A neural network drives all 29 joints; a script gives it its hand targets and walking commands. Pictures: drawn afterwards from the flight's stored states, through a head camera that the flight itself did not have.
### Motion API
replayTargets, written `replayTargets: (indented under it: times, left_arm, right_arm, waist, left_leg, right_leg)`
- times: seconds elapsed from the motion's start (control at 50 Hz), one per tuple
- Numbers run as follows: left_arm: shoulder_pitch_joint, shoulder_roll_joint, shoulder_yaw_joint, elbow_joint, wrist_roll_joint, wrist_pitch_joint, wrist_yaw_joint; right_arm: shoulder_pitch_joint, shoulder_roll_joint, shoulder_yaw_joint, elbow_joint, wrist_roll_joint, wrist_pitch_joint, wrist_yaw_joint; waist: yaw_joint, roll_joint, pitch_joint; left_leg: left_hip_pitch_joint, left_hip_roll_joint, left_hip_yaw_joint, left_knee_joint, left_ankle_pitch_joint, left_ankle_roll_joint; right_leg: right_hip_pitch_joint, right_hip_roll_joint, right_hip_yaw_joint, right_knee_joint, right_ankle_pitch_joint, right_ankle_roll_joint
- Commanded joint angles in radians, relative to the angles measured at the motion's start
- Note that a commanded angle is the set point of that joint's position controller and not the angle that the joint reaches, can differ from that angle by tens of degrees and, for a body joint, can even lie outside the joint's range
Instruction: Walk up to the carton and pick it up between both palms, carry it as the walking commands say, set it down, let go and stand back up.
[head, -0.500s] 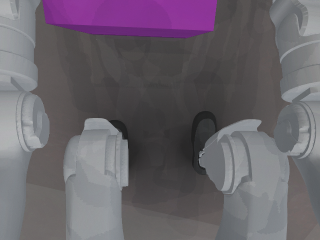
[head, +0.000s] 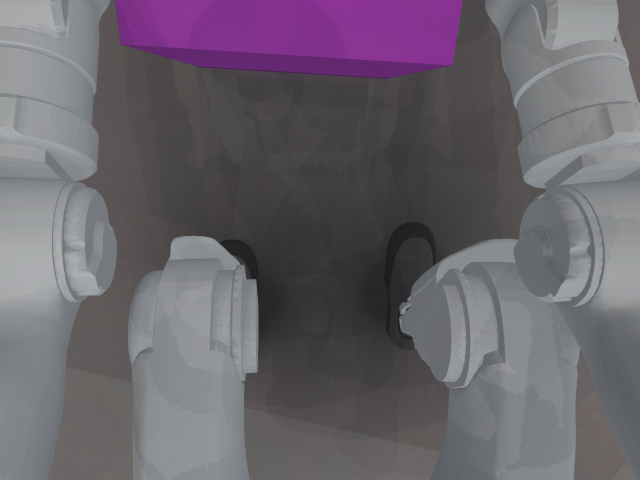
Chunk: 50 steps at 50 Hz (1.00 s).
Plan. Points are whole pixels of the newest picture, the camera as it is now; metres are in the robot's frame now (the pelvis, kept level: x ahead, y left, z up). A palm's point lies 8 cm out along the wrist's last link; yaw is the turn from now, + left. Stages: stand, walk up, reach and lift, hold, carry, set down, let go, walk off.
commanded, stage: reach and lift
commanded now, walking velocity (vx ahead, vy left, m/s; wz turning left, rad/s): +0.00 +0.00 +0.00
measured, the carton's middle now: out of the picture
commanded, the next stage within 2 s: none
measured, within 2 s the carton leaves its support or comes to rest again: leaves its support in 0.72 s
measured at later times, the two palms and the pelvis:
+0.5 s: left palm out of the picture +0.58 +0.18 -0.19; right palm out of the picture +0.57 -0.15 -0.18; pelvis +0.00 +0.00 +0.00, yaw +0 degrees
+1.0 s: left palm out of the picture +0.57 +0.15 -0.13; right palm out of the picture +0.54 -0.18 -0.13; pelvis -0.03 +0.00 +0.00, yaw -1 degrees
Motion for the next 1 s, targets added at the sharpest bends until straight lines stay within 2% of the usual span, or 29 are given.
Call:
replayTargets:
  times: [0.0, 0.04, 0.06, 0.14, 0.16, 0.18, 0.2, 0.22, 0.24, 0.36, 0.38, 0.44, 0.46, 0.48, 0.5, 0.52, 0.54, 0.58, 0.6, 0.64, 0.66, 0.68, 0.7, 0.72, 0.74, 0.76, 0.88, 0.96, 0.98]
  left_arm:
    - [-0.466, -0.893, -0.205, -0.103, -0.044, 0.025, -0.306]
    - [-0.472, -0.905, -0.198, -0.129, -0.046, 0.028, -0.32]
    - [-0.458, -0.907, -0.19, -0.132, -0.038, 0.031, -0.324]
    - [-0.441, -0.938, -0.197, -0.101, -0.025, 0.047, -0.338]
    - [-0.458, -0.957, -0.21, -0.11, -0.054, 0.045, -0.342]
    - [-0.451, -0.943, -0.185, -0.115, -0.033, 0.043, -0.343]
    - [-0.448, -0.974, -0.195, -0.118, -0.047, 0.041, -0.35]
    - [-0.458, -0.94, -0.197, -0.152, -0.035, 0.036, -0.339]
    - [-0.47, -0.952, -0.204, -0.144, -0.05, 0.036, -0.34]
    - [-0.502, -0.973, -0.247, -0.189, -0.063, 0.035, -0.329]
    - [-0.464, -0.967, -0.212, -0.126, -0.047, 0.035, -0.326]
    - [-0.566, -1.023, -0.262, -0.243, -0.107, 0.028, -0.322]
    - [-0.57, -1.012, -0.264, -0.259, -0.105, 0.023, -0.313]
    - [-0.579, -1.016, -0.301, -0.326, -0.127, 0.021, -0.301]
    - [-0.614, -0.989, -0.292, -0.321, -0.128, 0.019, -0.297]
    - [-0.629, -0.975, -0.306, -0.344, -0.145, 0.014, -0.291]
    - [-0.664, -0.979, -0.322, -0.383, -0.154, 0.011, -0.281]
    - [-0.712, -1.027, -0.4, -0.557, -0.215, 0.015, -0.255]
    - [-0.734, -0.995, -0.409, -0.59, -0.229, 0.021, -0.239]
    - [-0.745, -0.996, -0.397, -0.546, -0.205, 0.038, -0.23]
    - [-0.77, -0.995, -0.39, -0.555, -0.215, 0.032, -0.228]
    - [-0.777, -1.012, -0.382, -0.606, -0.208, 0.041, -0.224]
    - [-0.751, -0.998, -0.326, -0.536, -0.173, 0.047, -0.219]
    - [-0.755, -1.032, -0.341, -0.608, -0.193, 0.051, -0.216]
    - [-0.784, -1.006, -0.335, -0.601, -0.177, 0.052, -0.207]
    - [-0.75, -1.035, -0.34, -0.586, -0.175, 0.065, -0.201]
    - [-0.861, -0.988, -0.252, -0.583, -0.134, 0.098, -0.196]
    - [-0.79, -1.068, -0.144, -0.349, -0.082, 0.131, -0.234]
    - [-0.782, -1.048, -0.103, -0.294, -0.061, 0.135, -0.252]
  right_arm:
    - [-0.269, 0.749, 0.062, -0.037, -0.05, 0.076, 0.212]
    - [-0.251, 0.797, 0.074, -0.03, -0.048, 0.092, 0.229]
    - [-0.238, 0.784, 0.082, -0.011, -0.046, 0.102, 0.231]
    - [-0.273, 0.805, 0.084, -0.042, -0.032, 0.108, 0.248]
    - [-0.235, 0.791, 0.076, -0.014, -0.062, 0.115, 0.244]
    - [-0.274, 0.823, 0.099, -0.048, -0.037, 0.114, 0.251]
    - [-0.241, 0.821, 0.084, -0.031, -0.055, 0.117, 0.254]
    - [-0.26, 0.849, 0.103, -0.038, -0.032, 0.119, 0.255]
    - [-0.25, 0.836, 0.092, -0.028, -0.039, 0.121, 0.262]
    - [-0.265, 0.872, 0.132, -0.07, -0.012, 0.119, 0.254]
    - [-0.273, 0.871, 0.118, -0.054, -0.024, 0.115, 0.257]
    - [-0.335, 0.852, 0.144, -0.172, -0.005, 0.103, 0.245]
    - [-0.314, 0.883, 0.139, -0.14, -0.005, 0.112, 0.244]
    - [-0.365, 0.89, 0.184, -0.243, 0.035, 0.098, 0.237]
    - [-0.327, 0.897, 0.169, -0.162, 0.023, 0.11, 0.233]
    - [-0.357, 0.89, 0.178, -0.197, 0.035, 0.106, 0.225]
    - [-0.394, 0.884, 0.184, -0.248, 0.051, 0.101, 0.222]
    - [-0.449, 0.9, 0.274, -0.448, 0.088, 0.099, 0.208]
    - [-0.457, 0.907, 0.282, -0.463, 0.103, 0.111, 0.2]
    - [-0.427, 0.927, 0.258, -0.381, 0.1, 0.129, 0.202]
    - [-0.411, 0.942, 0.246, -0.343, 0.093, 0.138, 0.208]
    - [-0.524, 0.933, 0.272, -0.465, 0.129, 0.129, 0.207]
    - [-0.541, 0.932, 0.261, -0.426, 0.115, 0.138, 0.211]
    - [-0.613, 0.948, 0.294, -0.571, 0.147, 0.129, 0.204]
    - [-0.595, 0.956, 0.301, -0.528, 0.142, 0.141, 0.204]
    - [-0.636, 0.939, 0.291, -0.581, 0.159, 0.14, 0.206]
    - [-0.789, 0.995, 0.317, -0.579, 0.184, 0.202, 0.205]
    - [-0.759, 0.967, 0.194, -0.394, 0.08, 0.221, 0.229]
    - [-0.776, 0.98, 0.173, -0.382, 0.06, 0.226, 0.232]
  waist:
    - [-0.089, 0.163, -1.168]
    - [-0.068, 0.135, -1.184]
    - [-0.046, 0.163, -1.14]
    - [-0.053, 0.173, -1.147]
    - [-0.093, 0.154, -1.145]
    - [-0.038, 0.15, -1.163]
    - [-0.08, 0.143, -1.129]
    - [-0.038, 0.151, -1.152]
    - [-0.083, 0.151, -1.159]
    - [-0.054, 0.184, -1.232]
    - [-0.043, 0.152, -1.191]
    - [-0.094, 0.184, -1.387]
    - [-0.076, 0.178, -1.429]
    - [-0.06, 0.187, -1.557]
    - [-0.07, 0.157, -1.588]
    - [-0.074, 0.145, -1.651]
    - [-0.084, 0.179, -1.709]
    - [-0.087, 0.164, -2.087]
    - [-0.092, 0.147, -2.18]
    - [-0.071, 0.174, -2.121]
    - [-0.089, 0.154, -2.071]
    - [-0.044, 0.18, -2.164]
    - [-0.03, 0.152, -2.096]
    - [-0.018, 0.142, -2.279]
    - [-0.008, 0.126, -2.271]
    - [-0.007, 0.168, -2.319]
    - [0.06, 0.052, -2.21]
    - [0.002, 0.093, -1.817]
    - [0.014, 0.045, -1.743]
  left_leg:
    - [0.277, -0.027, 0.114, -0.155, 0.298, 0.041]
    - [0.272, -0.028, 0.126, -0.157, 0.318, 0.048]
    - [0.224, -0.025, 0.146, -0.157, 0.272, 0.039]
    - [0.238, -0.027, 0.142, -0.157, 0.277, 0.045]
    - [0.197, -0.025, 0.123, -0.167, 0.263, 0.038]
    - [0.206, -0.026, 0.152, -0.157, 0.266, 0.049]
    - [0.187, -0.026, 0.14, -0.175, 0.264, 0.051]
    - [0.214, -0.028, 0.153, -0.163, 0.284, 0.054]
    - [0.235, -0.022, 0.133, -0.168, 0.288, 0.055]
    - [0.285, -0.026, 0.137, -0.173, 0.321, 0.052]
    - [0.249, -0.028, 0.134, -0.171, 0.308, 0.055]
    - [0.35, -0.034, 0.138, -0.162, 0.392, 0.046]
    - [0.386, -0.035, 0.143, -0.165, 0.395, 0.049]
    - [0.442, -0.036, 0.143, -0.16, 0.473, 0.048]
    - [0.435, -0.033, 0.148, -0.159, 0.436, 0.048]
    - [0.447, -0.033, 0.151, -0.152, 0.462, 0.046]
    - [0.492, -0.029, 0.146, -0.152, 0.488, 0.046]
    - [0.693, -0.048, 0.152, -0.157, 0.677, 0.026]
    - [0.76, -0.052, 0.148, -0.155, 0.685, 0.033]
    - [0.739, -0.048, 0.153, -0.176, 0.62, 0.029]
    - [0.739, -0.045, 0.153, -0.177, 0.6, 0.036]
    - [0.792, -0.046, 0.157, -0.177, 0.641, 0.037]
    - [0.732, -0.046, 0.176, -0.177, 0.565, 0.047]
    - [0.805, -0.059, 0.18, -0.179, 0.65, 0.047]
    - [0.81, -0.056, 0.174, -0.179, 0.623, 0.047]
    - [0.856, -0.059, 0.176, -0.201, 0.628, 0.045]
    - [0.768, -0.05, 0.195, -0.269, 0.378, 0.081]
    - [0.587, -0.047, 0.19, -0.31, 0.131, 0.078]
    - [0.51, -0.045, 0.186, -0.314, 0.089, 0.09]
  right_leg:
    - [0.691, 0.07, -0.174, -0.092, 0.398, -0.046]
    - [0.704, 0.068, -0.165, -0.098, 0.418, -0.049]
    - [0.703, 0.072, -0.154, -0.113, 0.382, -0.049]
    - [0.683, 0.077, -0.162, -0.098, 0.377, -0.047]
    - [0.7, 0.065, -0.163, -0.096, 0.385, -0.057]
    - [0.698, 0.074, -0.157, -0.105, 0.373, -0.048]
    - [0.678, 0.075, -0.164, -0.104, 0.373, -0.054]
    - [0.68, 0.074, -0.156, -0.109, 0.382, -0.046]
    - [0.644, 0.07, -0.176, -0.096, 0.376, -0.05]
    - [0.676, 0.074, -0.158, -0.102, 0.403, -0.057]
    - [0.625, 0.066, -0.169, -0.094, 0.375, -0.055]
    - [0.721, 0.073, -0.165, -0.1, 0.458, -0.06]
    - [0.731, 0.071, -0.165, -0.095, 0.457, -0.056]
    - [0.787, 0.072, -0.166, -0.083, 0.526, -0.054]
    - [0.826, 0.075, -0.167, -0.091, 0.516, -0.054]
    - [0.845, 0.075, -0.176, -0.085, 0.549, -0.046]
    - [0.849, 0.075, -0.179, -0.066, 0.562, -0.052]
    - [1.053, 0.086, -0.191, -0.058, 0.744, -0.045]
    - [1.063, 0.088, -0.198, -0.065, 0.739, -0.039]
    - [1.008, 0.087, -0.206, -0.081, 0.668, -0.037]
    - [0.949, 0.078, -0.205, -0.096, 0.631, -0.043]
    - [0.972, 0.086, -0.196, -0.1, 0.648, -0.045]
    - [0.958, 0.086, -0.188, -0.119, 0.592, -0.041]
    - [1.071, 0.097, -0.195, -0.112, 0.688, -0.037]
    - [1.073, 0.096, -0.188, -0.125, 0.661, -0.033]
    - [1.043, 0.101, -0.207, -0.125, 0.642, -0.035]
    - [1.058, 0.095, -0.192, -0.202, 0.407, -0.02]
    - [0.86, 0.082, -0.214, -0.249, 0.14, -0.047]
    - [0.861, 0.083, -0.204, -0.259, 0.106, -0.044]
